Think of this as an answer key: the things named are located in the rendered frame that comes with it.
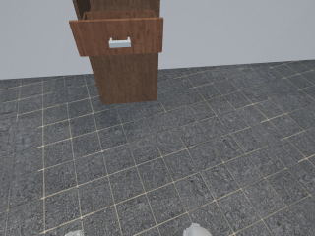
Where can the robot right thigh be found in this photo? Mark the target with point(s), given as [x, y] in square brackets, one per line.
[196, 231]

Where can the handle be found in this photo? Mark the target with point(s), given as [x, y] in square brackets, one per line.
[119, 43]

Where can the drawer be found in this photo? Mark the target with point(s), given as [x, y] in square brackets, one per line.
[93, 32]

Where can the cabinet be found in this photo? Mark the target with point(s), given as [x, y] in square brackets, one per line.
[123, 78]

